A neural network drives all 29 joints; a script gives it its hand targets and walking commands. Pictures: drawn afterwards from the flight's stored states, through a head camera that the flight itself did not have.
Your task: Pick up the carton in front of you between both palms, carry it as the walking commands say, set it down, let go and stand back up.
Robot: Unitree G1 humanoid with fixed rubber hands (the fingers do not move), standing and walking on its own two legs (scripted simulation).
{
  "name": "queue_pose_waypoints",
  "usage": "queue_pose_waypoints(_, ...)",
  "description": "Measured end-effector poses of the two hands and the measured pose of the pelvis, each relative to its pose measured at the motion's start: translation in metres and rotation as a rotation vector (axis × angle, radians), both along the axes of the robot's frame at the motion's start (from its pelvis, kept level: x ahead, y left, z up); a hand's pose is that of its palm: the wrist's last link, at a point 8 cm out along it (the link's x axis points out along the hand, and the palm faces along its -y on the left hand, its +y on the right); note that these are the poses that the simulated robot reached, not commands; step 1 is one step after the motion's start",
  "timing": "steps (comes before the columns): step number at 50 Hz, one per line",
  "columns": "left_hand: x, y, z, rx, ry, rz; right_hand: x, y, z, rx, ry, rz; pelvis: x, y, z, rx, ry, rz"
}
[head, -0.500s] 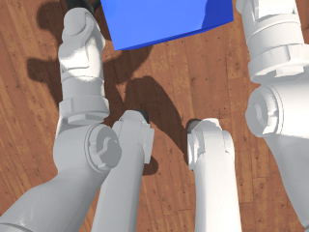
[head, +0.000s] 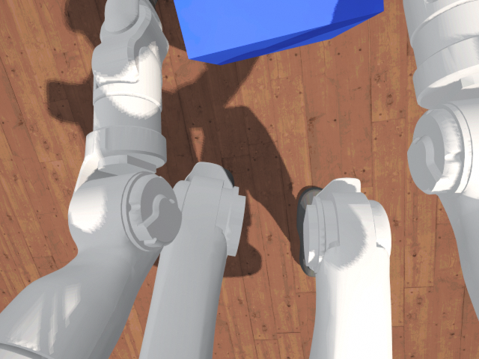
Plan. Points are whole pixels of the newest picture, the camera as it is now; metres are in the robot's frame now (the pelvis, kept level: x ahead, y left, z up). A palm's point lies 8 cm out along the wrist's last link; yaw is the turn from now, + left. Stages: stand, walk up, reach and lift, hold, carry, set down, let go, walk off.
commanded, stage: set down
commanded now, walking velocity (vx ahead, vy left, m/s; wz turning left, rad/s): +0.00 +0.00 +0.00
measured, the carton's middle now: out of the picture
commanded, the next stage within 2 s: none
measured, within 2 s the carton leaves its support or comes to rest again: rests again in 0.08 s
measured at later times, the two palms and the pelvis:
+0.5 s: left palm out of the picture +0.53 +0.18 -0.17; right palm out of the picture +0.60 -0.12 -0.18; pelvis +0.00 +0.00 -0.01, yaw +1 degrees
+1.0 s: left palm (120, 9) +0.52 +0.21 -0.20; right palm out of the picture +0.59 -0.17 -0.21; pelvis -0.01 +0.00 -0.01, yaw +2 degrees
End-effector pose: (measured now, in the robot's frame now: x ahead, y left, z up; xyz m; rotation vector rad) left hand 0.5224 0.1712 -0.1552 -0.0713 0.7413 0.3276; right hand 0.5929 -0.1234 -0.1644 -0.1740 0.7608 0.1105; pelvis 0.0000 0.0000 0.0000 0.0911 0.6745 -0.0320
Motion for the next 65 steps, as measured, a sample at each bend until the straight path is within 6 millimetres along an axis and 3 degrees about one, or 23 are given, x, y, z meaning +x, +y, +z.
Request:
queue_pose_waypoints(9, 0.000, 0.007, -0.010, -0.008, 0.017, -0.017, 0.001, 0.008, -0.006, 0.039, -0.001, 0.028, 0.000, -0.003, -0.003, 0.005, -0.021, 0.001)
queue_pose_waypoints(19, 0.005, 0.010, -0.016, -0.010, 0.014, -0.033, 0.004, 0.006, -0.015, 0.083, -0.025, 0.022, 0.006, -0.004, -0.007, 0.014, -0.014, 0.009)
queue_pose_waypoints(40, 0.006, 0.014, -0.021, 0.002, 0.007, -0.052, 0.005, 0.003, -0.019, 0.087, -0.047, 0.063, 0.000, -0.005, -0.015, 0.018, -0.071, 0.006)
queue_pose_waypoints(44, -0.004, 0.017, -0.036, 0.030, 0.060, -0.054, -0.008, -0.010, -0.040, 0.041, -0.012, 0.032, -0.003, -0.004, -0.013, 0.016, -0.084, 0.006)
queue_pose_waypoints(48, -0.008, 0.035, -0.042, 0.056, 0.056, -0.013, -0.012, -0.034, -0.053, -0.004, -0.014, -0.017, -0.005, -0.002, -0.013, 0.015, -0.079, 0.014)
queue_pose_waypoints(52, -0.003, 0.045, -0.038, 0.055, 0.021, 0.000, 0.001, -0.045, -0.038, -0.013, -0.058, -0.026, -0.008, -0.001, -0.016, 0.008, -0.072, 0.023)
queue_pose_waypoints(57, 0.003, 0.045, -0.023, 0.045, -0.022, 0.010, 0.023, -0.035, -0.003, 0.006, -0.110, -0.012, -0.011, 0.002, -0.017, 0.001, -0.076, 0.023)
queue_pose_waypoints(65, 0.009, 0.042, 0.040, 0.038, -0.096, 0.028, 0.031, -0.021, 0.058, -0.001, -0.123, -0.005, -0.012, 0.005, 0.010, -0.017, -0.045, 0.047)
